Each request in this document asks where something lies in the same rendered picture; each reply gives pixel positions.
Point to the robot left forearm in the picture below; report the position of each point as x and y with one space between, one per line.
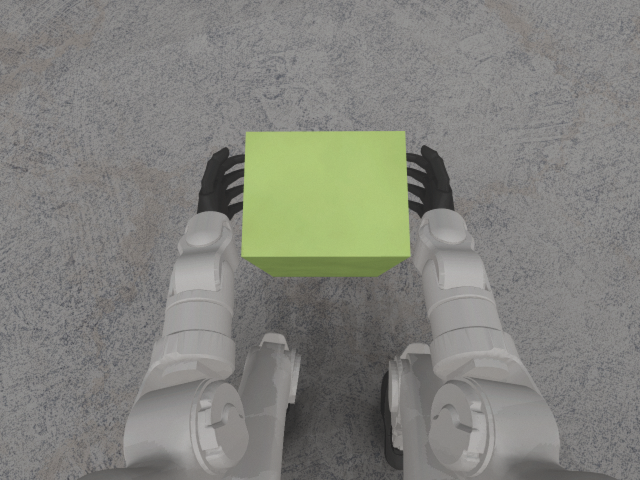
196 340

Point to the robot right foot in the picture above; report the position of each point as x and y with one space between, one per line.
394 456

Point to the robot right hand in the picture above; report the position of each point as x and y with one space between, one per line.
437 192

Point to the robot right forearm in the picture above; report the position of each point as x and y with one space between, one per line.
468 339

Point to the robot right thigh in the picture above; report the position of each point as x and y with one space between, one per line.
411 391

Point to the left robot upper arm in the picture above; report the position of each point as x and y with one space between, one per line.
190 431

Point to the carton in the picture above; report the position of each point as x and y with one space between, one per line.
325 203

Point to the robot left hand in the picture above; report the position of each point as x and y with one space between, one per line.
213 195

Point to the right robot upper arm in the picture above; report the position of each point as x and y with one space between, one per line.
489 430

